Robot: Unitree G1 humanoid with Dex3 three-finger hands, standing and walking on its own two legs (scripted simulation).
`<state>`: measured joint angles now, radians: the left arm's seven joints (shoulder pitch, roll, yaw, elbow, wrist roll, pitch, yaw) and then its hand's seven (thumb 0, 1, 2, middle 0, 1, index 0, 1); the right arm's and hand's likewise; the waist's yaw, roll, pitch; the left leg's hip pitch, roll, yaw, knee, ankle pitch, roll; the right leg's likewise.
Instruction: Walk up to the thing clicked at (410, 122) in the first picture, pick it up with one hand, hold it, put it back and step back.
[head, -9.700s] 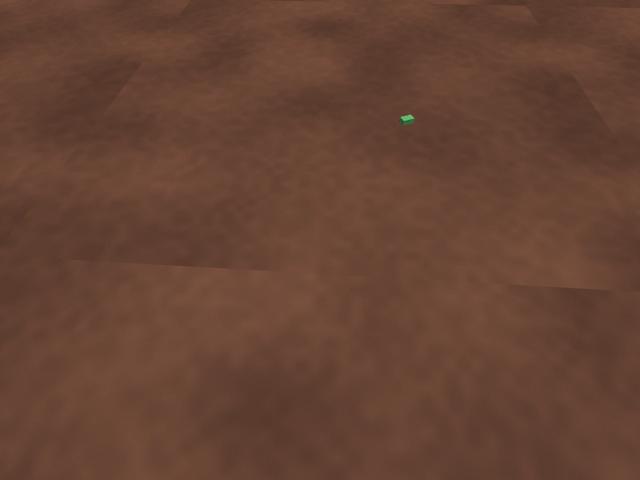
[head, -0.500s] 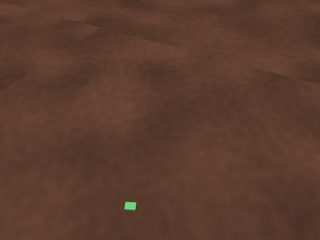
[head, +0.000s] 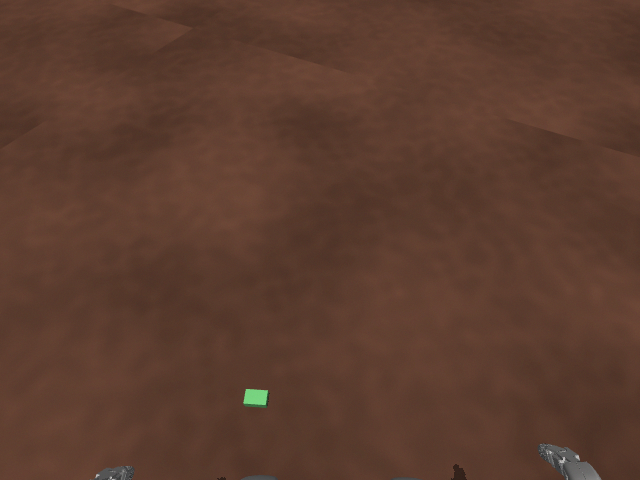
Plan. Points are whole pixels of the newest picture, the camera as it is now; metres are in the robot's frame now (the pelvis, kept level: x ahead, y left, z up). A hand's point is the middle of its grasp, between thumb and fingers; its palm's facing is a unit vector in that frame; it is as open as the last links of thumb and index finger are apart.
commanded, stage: stand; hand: left
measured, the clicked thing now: (256, 398) +0.42 +0.22 -0.75
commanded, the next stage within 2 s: none
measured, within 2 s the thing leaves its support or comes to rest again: neither
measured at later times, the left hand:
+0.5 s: hand out of the picture +0.11 +0.25 -0.13, palm faces -0.05 -0.94 -0.33, open 7.4 cm
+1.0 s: hand out of the picture +0.10 +0.25 -0.13, palm faces -0.04 -0.94 -0.34, open 7.4 cm
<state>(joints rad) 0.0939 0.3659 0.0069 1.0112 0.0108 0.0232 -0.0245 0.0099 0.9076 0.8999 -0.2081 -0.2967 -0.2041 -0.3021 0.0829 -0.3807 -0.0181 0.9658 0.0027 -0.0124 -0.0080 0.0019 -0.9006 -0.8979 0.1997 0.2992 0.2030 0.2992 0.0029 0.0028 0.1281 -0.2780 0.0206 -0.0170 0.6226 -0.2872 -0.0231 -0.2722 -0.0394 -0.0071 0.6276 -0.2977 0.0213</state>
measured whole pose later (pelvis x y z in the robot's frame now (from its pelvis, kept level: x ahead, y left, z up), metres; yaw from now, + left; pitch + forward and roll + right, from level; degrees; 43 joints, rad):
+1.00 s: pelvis +0.02 +0.00 +0.02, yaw +0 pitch -2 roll +0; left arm 0.11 0.36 -0.01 1.14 0.01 -0.01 -0.01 0.01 0.91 0.90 -0.21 -0.30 -0.20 -0.30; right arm 0.07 -0.35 -0.01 1.15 0.00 -0.01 0.02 0.00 -0.90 -0.90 0.20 0.30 0.20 0.30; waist 0.00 0.00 0.05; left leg -0.12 0.03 -0.01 0.33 -0.16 -0.03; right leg -0.12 -0.03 -0.01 0.34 -0.17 0.02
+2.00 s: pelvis +0.04 -0.01 +0.02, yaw -1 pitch -2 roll +0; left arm 0.11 0.36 -0.01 1.12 0.01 -0.01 -0.01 0.01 0.91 0.90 -0.21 -0.30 -0.20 -0.30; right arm 0.10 -0.35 0.00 1.14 -0.01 -0.01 0.01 0.00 -0.90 -0.90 0.20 0.30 0.20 0.30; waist 0.00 0.00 0.05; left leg -0.11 0.04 -0.01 0.32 -0.18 -0.04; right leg -0.11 -0.02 -0.01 0.33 -0.19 0.02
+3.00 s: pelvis +0.03 -0.01 +0.02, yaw -1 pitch -2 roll +0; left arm 0.12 0.36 -0.01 1.12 0.01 -0.01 -0.01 0.01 0.91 0.90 -0.21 -0.30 -0.20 -0.30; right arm 0.12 -0.35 -0.01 1.13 -0.01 -0.01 0.01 0.00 -0.90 -0.90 0.20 0.30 0.20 0.30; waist 0.00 0.00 0.05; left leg -0.10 0.04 0.00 0.32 -0.18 -0.04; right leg -0.11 -0.02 -0.01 0.33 -0.19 0.02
